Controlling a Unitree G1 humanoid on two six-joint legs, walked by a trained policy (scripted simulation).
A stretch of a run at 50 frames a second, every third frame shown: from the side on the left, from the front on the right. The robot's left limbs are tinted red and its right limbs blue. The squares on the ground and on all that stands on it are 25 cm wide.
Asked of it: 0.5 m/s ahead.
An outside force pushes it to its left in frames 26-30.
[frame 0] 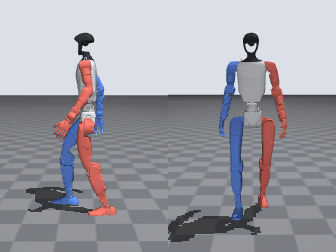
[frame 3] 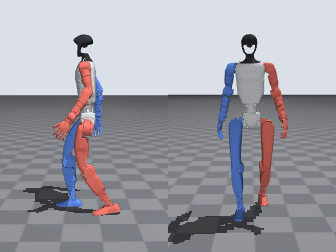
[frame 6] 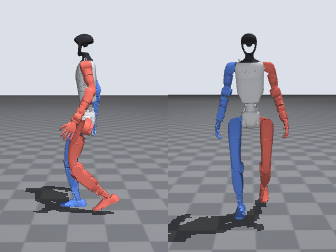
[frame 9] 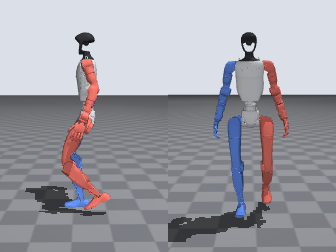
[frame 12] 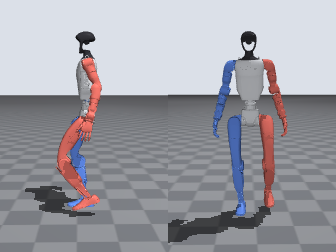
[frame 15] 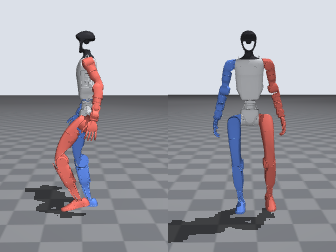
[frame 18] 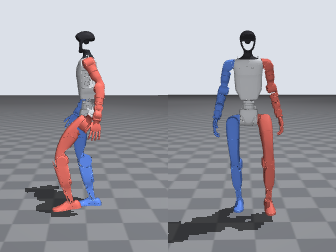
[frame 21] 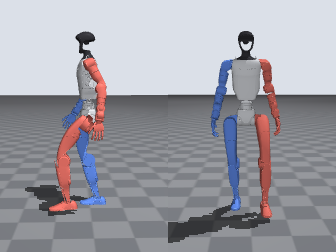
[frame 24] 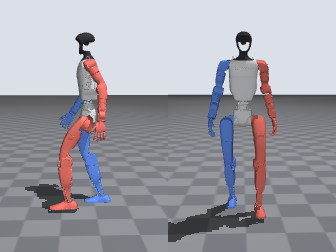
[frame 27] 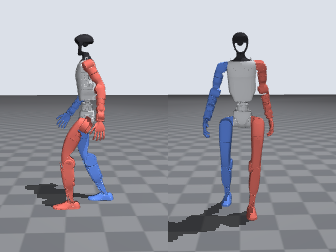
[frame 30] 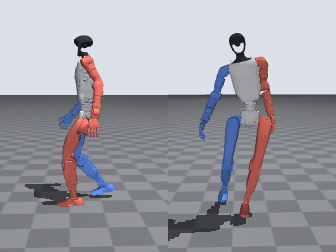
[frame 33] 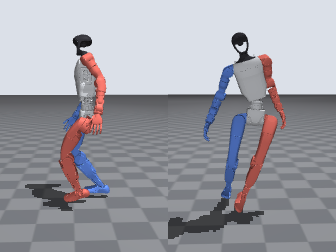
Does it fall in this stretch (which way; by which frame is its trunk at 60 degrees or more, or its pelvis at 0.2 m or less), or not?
no
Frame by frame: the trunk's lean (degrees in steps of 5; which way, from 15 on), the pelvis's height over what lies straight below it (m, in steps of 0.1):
0: 5, 0.8
3: 5, 0.8
6: 5, 0.8
9: 5, 0.8
12: 0, 0.8
15: 0, 0.8
18: 0, 0.8
21: 0, 0.8
24: 5, 0.8
27: 5, 0.8
30: 15 to its right, 0.8
33: 15 to its right, 0.8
